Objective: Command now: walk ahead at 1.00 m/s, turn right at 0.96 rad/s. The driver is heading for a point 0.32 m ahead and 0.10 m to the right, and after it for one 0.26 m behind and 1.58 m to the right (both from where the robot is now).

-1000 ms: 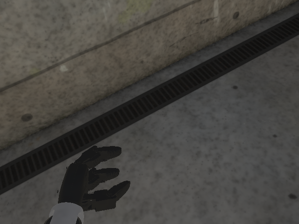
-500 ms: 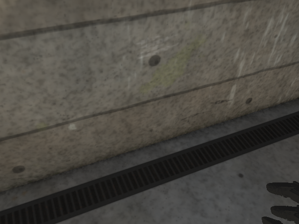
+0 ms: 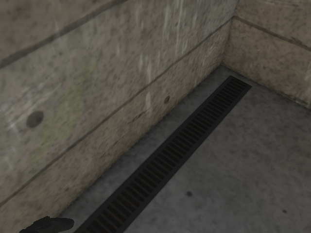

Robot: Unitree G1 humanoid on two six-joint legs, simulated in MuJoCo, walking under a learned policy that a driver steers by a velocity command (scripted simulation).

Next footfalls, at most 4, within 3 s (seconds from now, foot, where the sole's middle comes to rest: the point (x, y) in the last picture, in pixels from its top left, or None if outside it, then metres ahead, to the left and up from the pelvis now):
0.38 left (130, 206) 0.58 0.09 -0.73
0.86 right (239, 172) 0.75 -0.42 -0.74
1.24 left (265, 121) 1.07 -0.62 -0.73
1.60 right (299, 155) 0.85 -0.73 -0.73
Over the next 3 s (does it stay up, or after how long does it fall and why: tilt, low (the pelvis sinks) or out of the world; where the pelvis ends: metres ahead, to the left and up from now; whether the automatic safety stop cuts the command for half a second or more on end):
stays up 0.39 -0.91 0.02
